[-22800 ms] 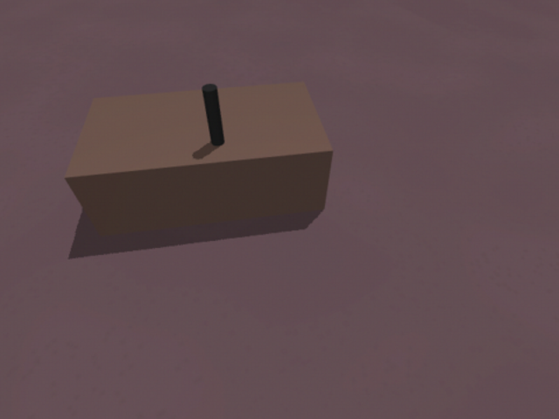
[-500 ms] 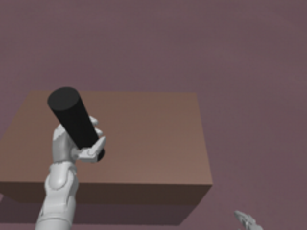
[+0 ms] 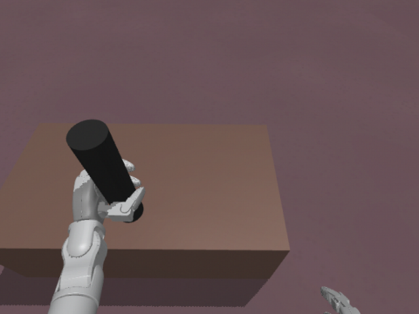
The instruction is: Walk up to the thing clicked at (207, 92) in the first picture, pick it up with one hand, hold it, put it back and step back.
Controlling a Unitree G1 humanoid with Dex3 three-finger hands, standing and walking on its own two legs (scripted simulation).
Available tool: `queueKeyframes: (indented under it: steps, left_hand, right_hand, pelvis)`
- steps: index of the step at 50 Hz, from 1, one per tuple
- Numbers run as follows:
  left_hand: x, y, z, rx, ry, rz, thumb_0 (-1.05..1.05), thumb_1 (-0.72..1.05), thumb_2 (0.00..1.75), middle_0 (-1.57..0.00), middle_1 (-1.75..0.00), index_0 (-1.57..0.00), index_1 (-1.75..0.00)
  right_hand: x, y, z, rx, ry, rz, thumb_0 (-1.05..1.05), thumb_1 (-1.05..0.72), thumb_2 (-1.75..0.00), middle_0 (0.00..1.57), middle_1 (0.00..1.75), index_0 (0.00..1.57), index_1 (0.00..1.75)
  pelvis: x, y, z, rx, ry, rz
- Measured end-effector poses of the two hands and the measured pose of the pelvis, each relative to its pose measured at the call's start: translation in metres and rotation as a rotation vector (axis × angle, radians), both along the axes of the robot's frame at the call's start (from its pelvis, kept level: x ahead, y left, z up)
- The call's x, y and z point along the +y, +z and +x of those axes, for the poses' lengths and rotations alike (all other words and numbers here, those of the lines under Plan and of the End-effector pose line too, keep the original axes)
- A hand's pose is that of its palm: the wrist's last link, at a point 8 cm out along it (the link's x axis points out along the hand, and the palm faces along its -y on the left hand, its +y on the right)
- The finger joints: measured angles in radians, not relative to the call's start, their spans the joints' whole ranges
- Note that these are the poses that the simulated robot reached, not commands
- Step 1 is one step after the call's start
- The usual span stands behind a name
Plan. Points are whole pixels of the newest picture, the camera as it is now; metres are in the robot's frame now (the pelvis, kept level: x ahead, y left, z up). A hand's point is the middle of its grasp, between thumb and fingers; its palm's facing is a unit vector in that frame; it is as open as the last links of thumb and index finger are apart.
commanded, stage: crouch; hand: left
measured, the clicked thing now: (113, 180) +0.33 +0.18 +0.09
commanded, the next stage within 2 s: lower in 1.14 s
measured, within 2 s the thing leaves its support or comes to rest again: neither
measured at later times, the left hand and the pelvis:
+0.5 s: hand (135, 187) +0.42 +0.19 -0.08, palm faces +0.11 -0.99 +0.00, open 7.6 cm; pelvis -0.02 +0.00 -0.10, yaw -1 degrees
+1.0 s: hand (139, 189) +0.46 +0.20 -0.14, palm faces +0.13 -0.99 -0.01, open 7.5 cm; pelvis -0.04 +0.01 -0.16, yaw -2 degrees
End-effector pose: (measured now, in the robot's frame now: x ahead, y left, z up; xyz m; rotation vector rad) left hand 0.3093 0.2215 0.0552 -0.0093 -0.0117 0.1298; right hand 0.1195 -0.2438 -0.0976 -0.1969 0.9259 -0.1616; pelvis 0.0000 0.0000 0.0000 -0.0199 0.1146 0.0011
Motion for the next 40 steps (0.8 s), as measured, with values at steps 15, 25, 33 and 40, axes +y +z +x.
queueKeyframes:
  steps: [15, 25, 33, 40]
  left_hand:
    - [0.018, -0.082, 0.044, 0.024, 0.003, 0.006, -0.02, -0.15, 1.19, -0.82, -1.17, -0.87, -1.16]
    - [0.024, -0.131, 0.089, 0.013, -0.022, 0.013, -0.02, -0.15, 1.19, -0.83, -1.16, -0.87, -1.15]
    - [0.025, -0.158, 0.098, 0.024, 0.028, -0.008, -0.02, -0.14, 1.18, -0.83, -1.15, -0.88, -1.14]
    - [0.029, -0.174, 0.11, 0.002, 0.023, 0.013, -0.02, -0.14, 1.17, -0.83, -1.15, -0.88, -1.14]
  right_hand:
    - [-0.014, -0.045, -0.024, 0.111, 0.024, -0.066, 0.0, -0.9, -0.9, 0.2, 0.3, 0.21, 0.3]
    - [-0.014, -0.106, -0.068, 0.287, -0.006, -0.059, 0.0, -0.91, -0.9, 0.2, 0.3, 0.21, 0.29]
    - [-0.005, -0.134, -0.088, 0.348, -0.023, -0.027, 0.0, -0.92, -0.9, 0.2, 0.3, 0.21, 0.29]
    - [-0.008, -0.148, -0.096, 0.366, -0.029, -0.051, 0.0, -0.92, -0.9, 0.2, 0.3, 0.21, 0.29]
  pelvis:
    - [-0.001, -0.046, -0.016, 0.179, 0.0, -0.008]
    - [0.003, -0.096, -0.018, 0.313, -0.012, -0.021]
    - [0.006, -0.118, -0.025, 0.357, -0.02, -0.025]
    - [0.007, -0.137, -0.035, 0.387, -0.023, -0.033]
